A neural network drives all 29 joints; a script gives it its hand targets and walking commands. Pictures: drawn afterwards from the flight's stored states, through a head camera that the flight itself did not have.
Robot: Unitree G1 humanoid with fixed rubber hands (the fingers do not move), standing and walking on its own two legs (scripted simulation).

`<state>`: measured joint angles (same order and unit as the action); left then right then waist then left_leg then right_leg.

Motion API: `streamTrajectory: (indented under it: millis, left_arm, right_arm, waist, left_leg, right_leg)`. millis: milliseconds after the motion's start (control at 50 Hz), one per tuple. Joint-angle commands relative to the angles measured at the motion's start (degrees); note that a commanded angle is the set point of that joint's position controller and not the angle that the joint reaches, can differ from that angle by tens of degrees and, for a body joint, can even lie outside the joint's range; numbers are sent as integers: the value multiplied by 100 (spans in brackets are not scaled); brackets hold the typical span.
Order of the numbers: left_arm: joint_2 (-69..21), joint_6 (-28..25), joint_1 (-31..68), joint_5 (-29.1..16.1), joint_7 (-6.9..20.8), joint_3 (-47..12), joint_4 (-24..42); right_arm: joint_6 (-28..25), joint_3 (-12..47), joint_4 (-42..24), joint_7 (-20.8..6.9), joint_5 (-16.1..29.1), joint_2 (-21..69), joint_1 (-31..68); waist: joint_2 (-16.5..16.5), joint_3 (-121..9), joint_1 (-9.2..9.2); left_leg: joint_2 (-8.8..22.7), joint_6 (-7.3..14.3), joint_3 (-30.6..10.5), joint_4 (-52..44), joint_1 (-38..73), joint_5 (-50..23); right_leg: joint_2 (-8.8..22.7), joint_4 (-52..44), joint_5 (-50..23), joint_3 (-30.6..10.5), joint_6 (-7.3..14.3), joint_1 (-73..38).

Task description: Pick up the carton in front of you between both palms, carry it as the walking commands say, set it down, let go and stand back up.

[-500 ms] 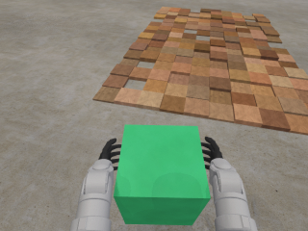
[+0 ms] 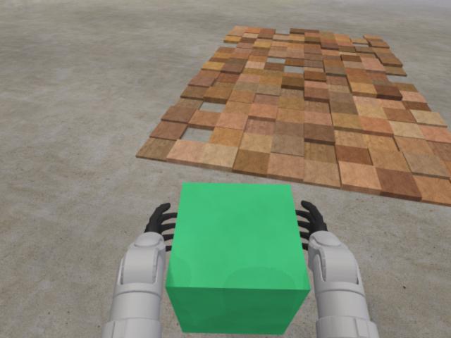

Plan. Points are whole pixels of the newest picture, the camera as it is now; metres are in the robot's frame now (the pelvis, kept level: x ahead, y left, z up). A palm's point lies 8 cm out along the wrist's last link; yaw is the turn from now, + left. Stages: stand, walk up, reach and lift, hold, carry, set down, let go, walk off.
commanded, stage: hold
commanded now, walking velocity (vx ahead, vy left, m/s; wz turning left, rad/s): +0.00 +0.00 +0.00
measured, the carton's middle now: (234, 261) +0.29 +0.00 -0.03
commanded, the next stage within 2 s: carry in 0.68 s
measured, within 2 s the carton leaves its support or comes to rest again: neither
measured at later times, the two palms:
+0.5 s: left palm (153, 239) +0.29 +0.15 +0.05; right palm (316, 238) +0.29 -0.15 +0.05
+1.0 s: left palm (176, 205) +0.35 +0.11 +0.07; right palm (330, 208) +0.34 -0.19 +0.07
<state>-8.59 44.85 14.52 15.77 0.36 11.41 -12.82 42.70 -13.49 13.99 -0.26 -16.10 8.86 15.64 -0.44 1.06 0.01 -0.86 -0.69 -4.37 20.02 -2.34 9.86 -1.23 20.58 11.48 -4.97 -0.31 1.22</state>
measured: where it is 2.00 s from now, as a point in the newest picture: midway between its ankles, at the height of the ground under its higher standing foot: (241, 282)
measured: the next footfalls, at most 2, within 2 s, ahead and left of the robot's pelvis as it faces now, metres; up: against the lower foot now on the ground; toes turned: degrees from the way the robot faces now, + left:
left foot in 1.10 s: +0.19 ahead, +0.09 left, +0.00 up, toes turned +8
right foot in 1.46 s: +0.47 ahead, -0.16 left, +0.00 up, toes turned -16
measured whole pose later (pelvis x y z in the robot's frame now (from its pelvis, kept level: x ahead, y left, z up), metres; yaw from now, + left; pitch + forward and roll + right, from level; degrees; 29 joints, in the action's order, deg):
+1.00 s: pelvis +0.07 -0.02 +0.00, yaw -1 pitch +4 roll +1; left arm -7.8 58.3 10.6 8.3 -4.1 5.3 4.9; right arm 57.5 -8.1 -5.8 3.4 -7.4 5.5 10.6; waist -0.6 -9.7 0.2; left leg 1.7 -0.3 4.0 39.0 -21.1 26.6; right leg 1.1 25.4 18.3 1.1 0.8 11.4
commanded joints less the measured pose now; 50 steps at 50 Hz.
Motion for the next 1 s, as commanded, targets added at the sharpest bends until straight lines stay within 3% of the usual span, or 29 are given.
streamTrajectory:
  millis: [0, 220, 640, 660, 700, 720, 740, 780, 820, 840, 860, 880, 900, 920, 940, 960, 980]
  left_arm:
    - [-5156, -294, 3064, -1454, 1312, -2921, 375]
    - [-5285, -328, 3329, -1415, 1309, -2888, 135]
    - [-5167, -291, 2818, -1491, 1247, -2989, 495]
    - [-5225, -265, 3026, -1554, 1263, -3095, 439]
    - [-5251, -243, 3131, -1715, 1263, -3244, 666]
    - [-5276, -219, 3218, -1808, 1251, -3360, 815]
    - [-5285, -181, 3293, -1920, 1234, -3502, 971]
    - [-5258, -19, 3299, -2161, 1195, -3822, 1301]
    - [-5129, 238, 3195, -2405, 1151, -4122, 1589]
    - [-5088, 392, 3179, -2501, 1121, -4235, 1741]
    - [-5021, 560, 3199, -2584, 1086, -4311, 1883]
    - [-4879, 735, 3072, -2640, 1040, -4337, 1951]
    - [-4708, 910, 2866, -2656, 991, -4289, 1947]
    - [-4607, 1064, 2746, -2655, 927, -4280, 2108]
    - [-4590, 1224, 2755, -2687, 862, -4284, 2339]
    - [-4603, 1372, 2751, -2765, 817, -4332, 2579]
    - [-4636, 1502, 2719, -2857, 786, -4431, 2854]
  right_arm:
    - [-88, 2977, -42, -1398, 1420, 5249, 2716]
    - [-146, 2867, 209, -1440, 1334, 5262, 2976]
    - [-92, 3014, -159, -1360, 1423, 5207, 2465]
    - [-49, 3130, -195, -1368, 1520, 5208, 2657]
    - [-19, 3283, -319, -1342, 1626, 5255, 2623]
    - [10, 3417, -492, -1316, 1709, 5287, 2689]
    - [48, 3551, -679, -1278, 1782, 5292, 2735]
    - [210, 3818, -1010, -1172, 1938, 5270, 2632]
    - [474, 4076, -1370, -1066, 2101, 5123, 2455]
    - [640, 4203, -1603, -1021, 2191, 5018, 2517]
    - [816, 4325, -1793, -991, 2287, 4942, 2588]
    - [1011, 4432, -1953, -972, 2399, 4869, 2647]
    - [1212, 4552, -2036, -964, 2537, 4811, 2683]
    - [1383, 4703, -2182, -973, 2738, 4787, 2778]
    - [1529, 4818, -2277, -986, 2927, 4867, 2846]
    - [1654, 4889, -2374, -996, 3093, 4918, 2750]
    - [1760, 4938, -2522, -996, 3223, 4952, 2593]
  waist:
    - [14, -998, -15]
    - [37, -1112, 14]
    - [15, -1244, -3]
    - [238, -1348, 6]
    - [224, -1251, 11]
    - [263, -1143, 22]
    - [349, -1089, 28]
    - [648, -1479, 48]
    - [747, -1741, 28]
    - [664, -1772, 10]
    - [377, -1680, -6]
    - [-481, -1588, -69]
    - [-1359, -1385, -142]
    - [-1521, -1096, -170]
    - [-1147, -1133, -182]
    - [-840, -1384, -176]
    - [-753, -1623, -173]
  left_leg:
    - [-422, 43, 80, -227, 333, -335]
    - [-396, 30, 77, -181, 379, -179]
    - [-437, 13, 49, -201, 541, -947]
    - [632, 54, 184, 236, -146, -121]
    - [647, 174, -181, -150, -734, 2466]
    - [710, 229, -332, -244, -860, 3183]
    - [818, 286, -461, -281, -816, 3211]
    - [1125, 459, -833, -461, -661, 2604]
    - [1248, 662, -887, -448, -827, 2564]
    - [1144, 620, -652, -304, -1147, 2703]
    - [909, 464, -237, 148, -1601, 2578]
    - [512, 207, 410, 1183, -2277, 2189]
    - [181, 1, 963, 2199, -3275, 1809]
    - [234, -1, 1010, 2170, -3970, 2047]
    - [336, 44, 898, 2166, -4079, 2089]
    - [345, 59, 930, 1956, -3892, 1965]
    - [237, 59, 1074, 1699, -3574, 1681]
  right_leg:
    - [-363, -366, -412, 91, 7, 302]
    - [-364, -308, -180, 127, 38, 415]
    - [-399, -320, -996, 66, -30, 114]
    - [631, 157, -259, 62, 46, 832]
    - [459, 79, 2095, -89, 85, 1318]
    - [385, 165, 2687, -68, 87, 1652]
    - [336, 366, 2547, 31, 82, 1900]
    - [127, 1106, 1291, 557, 14, 1849]
    - [48, 844, 1136, 869, 34, 1597]
    - [109, 548, 1285, 814, 75, 1291]
    - [364, 134, 1543, 432, 154, 922]
    - [1064, -388, 2092, -618, 408, 492]
    - [1721, -922, 2116, -1767, 762, -114]
    - [2043, -946, 1165, -2309, 1075, -455]
    - [2066, -809, 328, -2198, 1207, -614]
    - [2005, -680, -198, -1807, 1151, -749]
    - [1837, -565, -519, -1344, 1013, -779]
